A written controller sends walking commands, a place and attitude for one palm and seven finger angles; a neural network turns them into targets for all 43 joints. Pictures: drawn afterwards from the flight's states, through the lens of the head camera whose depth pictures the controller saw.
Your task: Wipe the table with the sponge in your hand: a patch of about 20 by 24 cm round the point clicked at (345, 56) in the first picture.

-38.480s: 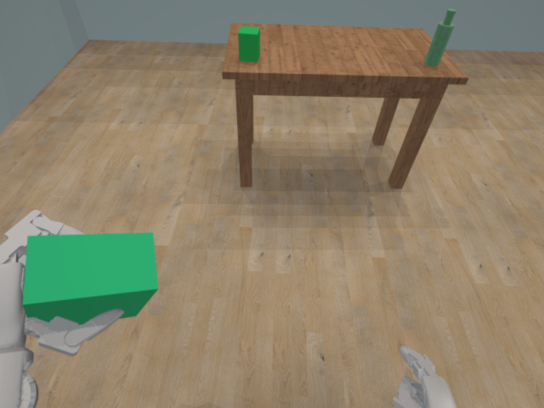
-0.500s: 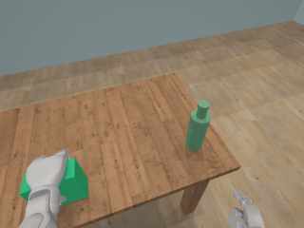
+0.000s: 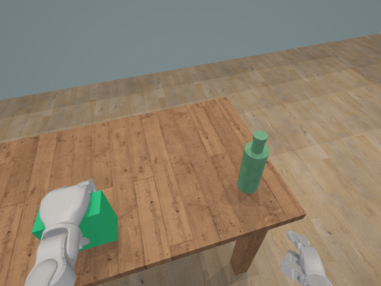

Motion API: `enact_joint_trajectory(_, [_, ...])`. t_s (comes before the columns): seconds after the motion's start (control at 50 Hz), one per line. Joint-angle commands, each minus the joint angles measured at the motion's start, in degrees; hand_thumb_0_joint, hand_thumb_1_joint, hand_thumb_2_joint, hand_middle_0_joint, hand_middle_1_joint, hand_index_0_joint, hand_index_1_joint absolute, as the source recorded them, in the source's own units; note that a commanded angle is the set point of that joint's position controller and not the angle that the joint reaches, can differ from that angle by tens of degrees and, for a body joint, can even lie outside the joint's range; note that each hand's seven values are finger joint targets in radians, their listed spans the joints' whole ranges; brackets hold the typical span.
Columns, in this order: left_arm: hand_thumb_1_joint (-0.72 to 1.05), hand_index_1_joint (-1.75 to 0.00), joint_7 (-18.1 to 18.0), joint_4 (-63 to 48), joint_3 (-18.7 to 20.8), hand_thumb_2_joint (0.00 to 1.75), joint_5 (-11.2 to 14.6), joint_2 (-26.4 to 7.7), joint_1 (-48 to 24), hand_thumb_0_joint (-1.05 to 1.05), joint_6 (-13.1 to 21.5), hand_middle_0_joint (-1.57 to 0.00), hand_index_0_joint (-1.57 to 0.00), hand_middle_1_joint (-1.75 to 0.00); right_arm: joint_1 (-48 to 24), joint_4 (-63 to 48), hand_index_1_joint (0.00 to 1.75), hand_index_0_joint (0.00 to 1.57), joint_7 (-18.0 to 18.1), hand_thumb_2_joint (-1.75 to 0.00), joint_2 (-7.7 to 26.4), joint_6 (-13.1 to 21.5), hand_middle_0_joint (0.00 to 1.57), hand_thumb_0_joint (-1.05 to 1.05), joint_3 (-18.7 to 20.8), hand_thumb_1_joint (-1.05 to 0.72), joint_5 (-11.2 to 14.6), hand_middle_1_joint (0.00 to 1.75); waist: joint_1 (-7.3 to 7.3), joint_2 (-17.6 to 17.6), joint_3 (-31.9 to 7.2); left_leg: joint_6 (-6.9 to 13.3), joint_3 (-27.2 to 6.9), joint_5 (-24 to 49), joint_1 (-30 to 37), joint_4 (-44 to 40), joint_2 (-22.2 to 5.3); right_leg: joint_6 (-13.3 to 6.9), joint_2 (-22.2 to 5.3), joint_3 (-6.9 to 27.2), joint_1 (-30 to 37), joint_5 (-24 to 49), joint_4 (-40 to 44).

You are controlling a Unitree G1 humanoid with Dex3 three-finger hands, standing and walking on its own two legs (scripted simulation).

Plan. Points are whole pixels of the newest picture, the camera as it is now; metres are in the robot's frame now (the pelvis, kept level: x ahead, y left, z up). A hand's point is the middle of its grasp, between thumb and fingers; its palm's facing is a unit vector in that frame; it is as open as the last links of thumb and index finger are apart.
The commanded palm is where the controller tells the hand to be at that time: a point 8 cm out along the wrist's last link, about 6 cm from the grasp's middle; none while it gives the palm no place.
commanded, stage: lift the sponge slowly off the table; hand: left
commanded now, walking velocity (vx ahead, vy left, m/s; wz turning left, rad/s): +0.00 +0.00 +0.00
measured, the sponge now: (83, 228) +0.22 +0.29 -0.03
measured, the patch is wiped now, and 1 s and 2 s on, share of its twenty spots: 1.00 1.00 1.00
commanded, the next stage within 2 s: bring the sponge back beside the body in 1.08 s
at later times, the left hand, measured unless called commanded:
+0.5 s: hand (71, 210) +0.22 +0.29 +0.05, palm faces -0.03 -0.10 -1.00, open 10.4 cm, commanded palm +0.20 +0.29 +0.11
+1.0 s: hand (70, 200) +0.23 +0.28 +0.08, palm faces +0.03 -0.08 -1.00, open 10.4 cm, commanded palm +0.20 +0.28 +0.14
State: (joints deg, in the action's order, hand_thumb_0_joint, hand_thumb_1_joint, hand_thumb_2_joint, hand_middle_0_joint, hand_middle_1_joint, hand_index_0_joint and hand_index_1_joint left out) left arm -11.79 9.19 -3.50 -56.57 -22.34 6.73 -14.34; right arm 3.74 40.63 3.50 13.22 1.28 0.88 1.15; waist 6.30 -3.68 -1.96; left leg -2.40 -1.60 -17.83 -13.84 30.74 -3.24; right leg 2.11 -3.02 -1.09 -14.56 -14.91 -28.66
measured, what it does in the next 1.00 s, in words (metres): stands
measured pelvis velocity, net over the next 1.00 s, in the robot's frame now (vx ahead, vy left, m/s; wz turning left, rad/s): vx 0.00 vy -0.01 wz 0.01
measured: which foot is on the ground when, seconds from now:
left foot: down 0.00-1.00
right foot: down 0.00-1.00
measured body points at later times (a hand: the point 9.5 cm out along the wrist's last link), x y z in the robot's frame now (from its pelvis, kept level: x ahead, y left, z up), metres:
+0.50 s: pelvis +0.00 +0.00 +0.01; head -0.01 -0.03 +0.46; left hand +0.22 +0.29 +0.10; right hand +0.24 -0.21 -0.08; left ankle -0.02 +0.15 -0.73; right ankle +0.00 -0.15 -0.73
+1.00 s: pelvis +0.00 -0.01 +0.01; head -0.02 -0.04 +0.46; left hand +0.22 +0.28 +0.13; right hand +0.24 -0.21 -0.07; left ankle -0.02 +0.15 -0.73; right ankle +0.00 -0.15 -0.73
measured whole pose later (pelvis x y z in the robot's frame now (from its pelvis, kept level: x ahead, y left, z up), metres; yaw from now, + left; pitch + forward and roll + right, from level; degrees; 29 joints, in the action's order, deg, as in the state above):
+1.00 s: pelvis +0.00 -0.01 +0.01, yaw +1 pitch -4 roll +0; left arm -3.3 -2.9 -4.5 -54.2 -26.0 5.6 -18.9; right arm 2.3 40.7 4.1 14.4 0.2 -1.1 1.9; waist 7.1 -5.1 0.4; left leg -2.7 -1.9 -13.6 -5.2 22.2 -3.2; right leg 1.8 -3.0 -1.7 -6.2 -11.6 -21.4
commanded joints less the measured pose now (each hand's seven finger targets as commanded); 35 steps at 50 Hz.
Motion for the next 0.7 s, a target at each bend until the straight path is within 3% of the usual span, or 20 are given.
enact_joint_trajectory(0.0, [0.10,-1.60,-1.9,-13.6,7.4,1.30,-0.9,-12.3,-8.9,0.00,-1.1,-1.20,-1.20,-1.60,-10.2,-9.4,0.30,0.20,0.4,-0.90,7.1,2.6,0.20,0.00,2.1,-0.90,0.2,0.30,0.92,0.7,-11.0,3.4,1.1,18.5,4.8,-4.5,4.4,-5.6,4.3,-1.8,6.1,14.1,4.1])
enact_joint_trajectory(0.02, [0.10,-1.60,-1.6,-14.0,6.1,1.30,-0.7,-11.1,-10.0,0.00,-1.2,-1.20,-1.20,-1.60,-10.3,-9.8,0.30,0.20,0.4,-0.90,6.9,2.6,0.20,0.00,1.9,-0.90,0.4,0.30,0.28,1.8,-10.1,3.7,1.5,17.4,4.3,-4.7,4.3,-5.3,4.2,-2.4,5.8,13.3,4.2])
enact_joint_trajectory(0.04, [0.10,-1.60,-1.4,-13.4,6.9,1.30,-0.8,-11.8,-9.2,0.00,-1.5,-1.20,-1.20,-1.60,-10.9,-9.4,0.30,0.20,0.5,-0.90,7.0,2.6,0.20,0.00,2.0,-0.90,0.4,0.30,0.99,2.0,-9.7,3.6,1.4,17.2,4.7,-4.8,4.4,-5.4,4.1,-2.1,5.8,12.9,4.8])
enact_joint_trajectory(0.06, [0.10,-1.60,-1.2,-13.1,6.5,1.30,-0.9,-12.0,-10.6,0.00,-1.8,-1.20,-1.20,-1.60,-11.0,-9.4,0.30,0.20,0.5,-0.90,7.1,2.4,0.20,0.00,1.7,-0.90,0.4,0.30,0.63,2.3,-8.8,3.6,1.4,16.5,4.4,-5.2,4.4,-5.3,4.0,-2.0,5.5,12.0,5.1])
enact_joint_trajectory(0.16, [0.10,-1.60,-0.1,-14.8,6.0,1.30,-1.4,-13.2,-16.5,0.00,-1.8,-1.20,-1.20,-1.60,-11.7,-8.9,0.30,0.20,1.1,-0.90,6.9,2.9,0.20,0.00,1.3,-0.90,0.4,0.30,0.33,-0.3,-8.7,3.8,1.3,15.5,6.5,-6.2,4.8,-5.6,4.0,-1.9,5.5,9.3,6.6])
enact_joint_trajectory(0.2, [0.10,-1.60,0.3,-15.5,7.9,1.30,-1.1,-15.2,-15.3,0.00,-1.5,-1.20,-1.20,-1.60,-11.5,-9.1,0.30,0.20,1.3,-0.90,7.1,2.9,0.20,0.00,1.3,-0.90,0.3,0.30,0.83,-0.7,-9.5,3.8,1.0,15.3,7.4,-6.6,4.9,-5.7,4.3,-1.1,6.6,8.8,7.3])
enact_joint_trajectory(0.22, [0.10,-1.60,0.7,-15.5,6.8,1.30,-0.9,-14.0,-16.3,0.00,-1.2,-1.20,-1.20,-1.60,-11.5,-9.2,0.30,0.20,1.5,-0.90,6.8,3.0,0.20,0.00,1.1,-0.90,0.4,0.30,0.25,-0.4,-9.6,4.0,1.6,15.0,7.0,-6.7,5.0,-5.4,4.2,-1.9,6.7,8.7,7.1])
enact_joint_trajectory(0.28, [0.10,-1.60,1.4,-14.9,6.6,1.30,-0.7,-13.8,-16.0,0.00,-0.6,-1.20,-1.20,-1.60,-11.6,-8.8,0.30,0.20,1.4,-0.90,6.9,3.1,0.20,0.00,1.2,-0.90,0.3,0.30,0.53,-0.8,-9.1,3.8,1.7,16.1,7.6,-6.9,4.8,-5.4,3.9,-1.6,6.9,10.3,7.7])
enact_joint_trajectory(0.3, [0.10,-1.60,1.5,-15.8,8.7,1.30,-0.6,-15.6,-15.4,0.00,-0.6,-1.20,-1.20,-1.60,-11.6,-8.9,0.30,0.20,1.5,-0.90,7.2,3.1,0.20,0.00,1.3,-0.90,0.2,0.30,0.88,-0.5,-9.7,3.7,1.2,16.4,8.2,-7.2,4.9,-5.7,4.3,-0.9,7.9,10.0,8.0])
enact_joint_trajectory(0.32, [0.10,-1.60,1.8,-16.3,7.4,1.30,-0.2,-13.8,-13.3,0.00,-0.6,-1.20,-1.20,-1.60,-11.6,-9.6,0.30,0.20,1.4,-0.90,6.9,3.2,0.20,0.00,1.2,-0.90,0.4,0.30,0.94,-1.0,-10.2,3.9,1.7,17.1,7.8,-7.1,4.9,-5.5,4.1,-1.8,8.5,11.0,7.5])
enact_joint_trajectory(0.38, [0.10,-1.60,2.6,-16.4,6.7,1.30,0.0,-13.3,-13.4,0.00,-0.9,-1.20,-1.20,-1.60,-12.1,-9.2,0.30,0.20,1.0,-0.90,7.2,2.9,0.20,0.00,1.2,-0.90,0.3,0.30,0.91,0.3,-8.6,3.7,1.5,18.0,7.9,-7.4,4.7,-5.4,3.8,-1.6,8.1,12.4,8.2])
enact_joint_trajectory(0.46, [0.10,-1.60,3.2,-19.6,6.8,1.30,0.3,-13.1,-10.4,0.00,-1.2,-1.20,-1.20,-1.60,-12.4,-10.1,0.30,0.20,0.7,-0.90,7.2,3.0,0.20,0.00,1.1,-0.90,0.3,0.30,1.45,0.1,-9.8,3.8,1.4,20.2,8.6,-7.7,4.4,-5.5,3.7,-1.8,9.9,14.8,7.8])
enact_joint_trajectory(0.5, [0.10,-1.60,3.2,-20.1,10.5,1.30,0.5,-16.6,-8.5,0.00,-1.9,-1.20,-1.20,-1.60,-12.4,-10.0,0.30,0.20,0.6,-0.90,7.7,2.6,0.20,0.00,1.1,-0.90,0.2,0.30,2.02,0.8,-9.5,3.7,0.9,20.4,8.6,-8.0,4.5,-5.6,3.9,-1.0,11.0,15.3,8.0])
enact_joint_trajectory(0.52, [0.10,-1.60,3.4,-21.5,8.6,1.30,0.6,-14.6,-9.2,0.00,-1.8,-1.20,-1.20,-1.60,-12.2,-10.5,0.30,0.20,0.6,-0.90,7.3,2.6,0.20,0.00,1.0,-0.90,0.4,0.30,1.38,0.0,-10.2,3.9,1.7,20.2,8.5,-8.0,4.5,-5.3,3.8,-1.8,11.1,15.1,7.8])
enact_joint_trajectory(0.56, [0.10,-1.60,3.5,-22.2,9.0,1.30,0.4,-15.3,-9.3,0.00,-1.9,-1.20,-1.20,-1.60,-12.6,-10.3,0.30,0.20,0.6,-0.90,7.4,2.5,0.20,0.00,1.1,-0.90,0.3,0.30,1.60,0.6,-8.9,3.8,1.3,20.7,8.8,-7.9,4.4,-5.4,3.6,-1.6,10.6,15.4,8.2])
enact_joint_trajectory(0.6, [0.10,-1.60,3.5,-25.1,10.0,1.30,0.4,-16.5,-10.4,0.00,-2.0,-1.20,-1.20,-1.60,-13.1,-10.5,0.30,0.20,0.6,-0.90,7.4,2.5,0.20,0.00,1.0,-0.90,0.3,0.30,1.73,-1.3,-8.8,3.7,0.8,20.5,9.5,-8.4,4.4,-5.7,4.0,-0.8,10.8,14.0,8.7])
enact_joint_trajectory(0.62, [0.10,-1.60,3.6,-25.9,8.0,1.30,0.7,-14.4,-10.3,0.00,-1.9,-1.20,-1.20,-1.60,-12.6,-11.0,0.30,0.20,0.6,-0.90,7.0,2.9,0.20,0.00,0.9,-0.90,0.4,0.30,1.25,-1.8,-9.7,3.9,1.5,20.9,9.7,-8.3,4.4,-5.5,3.8,-2.1,11.0,14.1,8.3])
enact_joint_trajectory(0.68, [0.10,-1.60,4.1,-24.7,7.5,1.30,0.7,-14.6,-11.1,0.00,-2.1,-1.20,-1.20,-1.60,-12.9,-10.0,0.30,0.20,0.6,-0.90,7.2,2.8,0.20,0.00,0.8,-0.90,0.4,0.30,1.24,-0.6,-7.6,3.7,0.8,20.9,9.7,-8.7,4.2,-5.5,3.8,-2.1,10.1,14.0,9.1])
